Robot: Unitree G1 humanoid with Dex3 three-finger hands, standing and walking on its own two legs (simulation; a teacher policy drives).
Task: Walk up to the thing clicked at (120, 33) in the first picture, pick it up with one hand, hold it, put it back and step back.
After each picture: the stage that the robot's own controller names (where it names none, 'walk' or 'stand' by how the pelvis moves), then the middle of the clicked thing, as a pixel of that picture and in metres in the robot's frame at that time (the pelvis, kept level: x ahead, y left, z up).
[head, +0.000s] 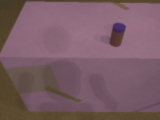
stand; (117, 35) +0.71 -0.18 -0.05
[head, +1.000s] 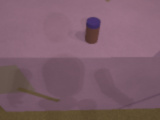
walk; (92, 31) +0.65 -0.02 -0.02
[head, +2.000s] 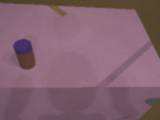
stand; (25, 55) +0.49 +0.24 -0.02
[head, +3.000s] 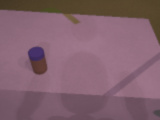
walk; (38, 61) +0.50 +0.21 -0.05
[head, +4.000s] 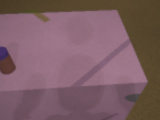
stand; (3, 61) +0.50 +0.36 -0.04
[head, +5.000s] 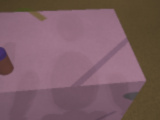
stand; (1, 61) +0.49 +0.35 -0.05
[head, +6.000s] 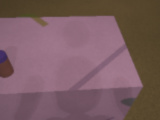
stand; (2, 64) +0.50 +0.36 -0.05
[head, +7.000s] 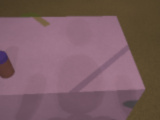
stand; (3, 65) +0.50 +0.36 -0.05
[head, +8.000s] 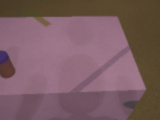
rise first; (4, 64) +0.50 +0.36 -0.05
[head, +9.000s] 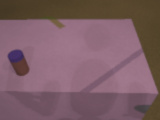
rise first; (19, 63) +0.51 +0.34 -0.05
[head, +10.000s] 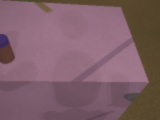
go down; (3, 49) +0.54 +0.32 -0.03
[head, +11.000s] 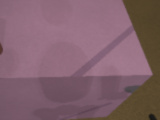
go down; out of the picture +0.51 +0.32 +0.01
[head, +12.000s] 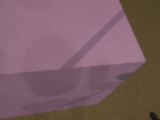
close in; out of the picture +0.49 +0.34 +0.03
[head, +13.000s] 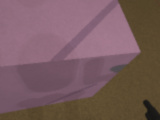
close; out of the picture +0.52 +0.34 +0.05
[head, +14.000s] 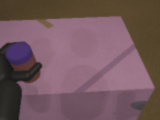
lift; (24, 63) +0.35 +0.18 +0.15
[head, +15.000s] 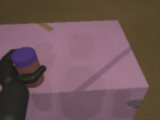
hold; (29, 68) +0.35 +0.17 +0.14
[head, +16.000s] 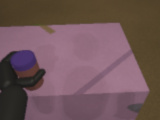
hold; (28, 71) +0.34 +0.17 +0.14
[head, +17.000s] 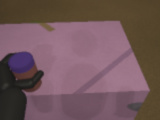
hold; (26, 72) +0.33 +0.18 +0.13
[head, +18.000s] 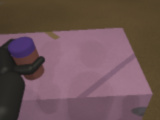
hold; (28, 59) +0.34 +0.17 +0.20
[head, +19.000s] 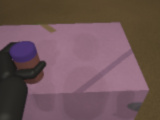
hold; (28, 63) +0.34 +0.17 +0.17
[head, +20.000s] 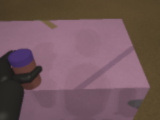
lower; (26, 69) +0.34 +0.19 +0.12
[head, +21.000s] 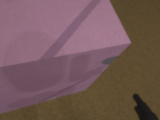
lower; out of the picture +0.56 +0.31 +0.10
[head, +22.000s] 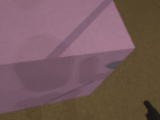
lower; out of the picture +0.51 +0.32 +0.06
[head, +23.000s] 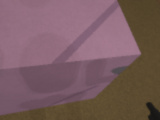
lower; out of the picture +0.48 +0.33 +0.04
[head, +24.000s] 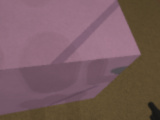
loosen; out of the picture +0.49 +0.33 +0.04
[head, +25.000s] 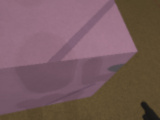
sink last; out of the picture +0.49 +0.34 +0.05
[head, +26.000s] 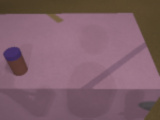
sink last; (16, 61) +0.48 +0.32 +0.00
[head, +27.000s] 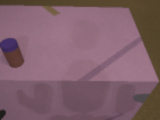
stand; (12, 53) +0.51 +0.32 +0.00
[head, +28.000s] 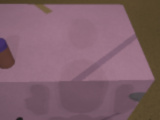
stand; (2, 54) +0.49 +0.34 +0.02
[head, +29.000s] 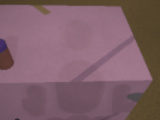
stand; (1, 54) +0.49 +0.33 +0.02
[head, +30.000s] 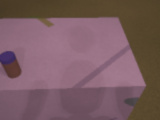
stand; (10, 65) +0.51 +0.34 -0.05
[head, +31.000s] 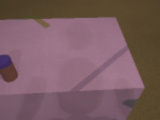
stand; (6, 68) +0.49 +0.34 -0.05
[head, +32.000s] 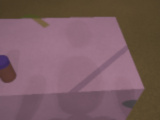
stand; (4, 69) +0.48 +0.35 -0.05
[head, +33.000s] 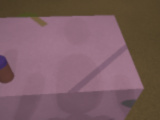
walk; (2, 69) +0.47 +0.35 -0.05
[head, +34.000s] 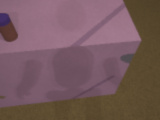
walk; (6, 28) +0.62 +0.36 -0.03
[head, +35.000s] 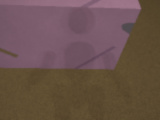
walk; out of the picture +0.91 +0.32 -0.02
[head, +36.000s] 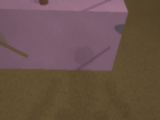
stand; out of the picture +1.13 +0.33 -0.03
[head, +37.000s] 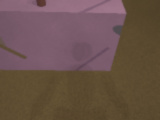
stand; out of the picture +1.12 +0.31 -0.05
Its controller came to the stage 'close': yes
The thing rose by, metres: 0.26
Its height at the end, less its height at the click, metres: +0.00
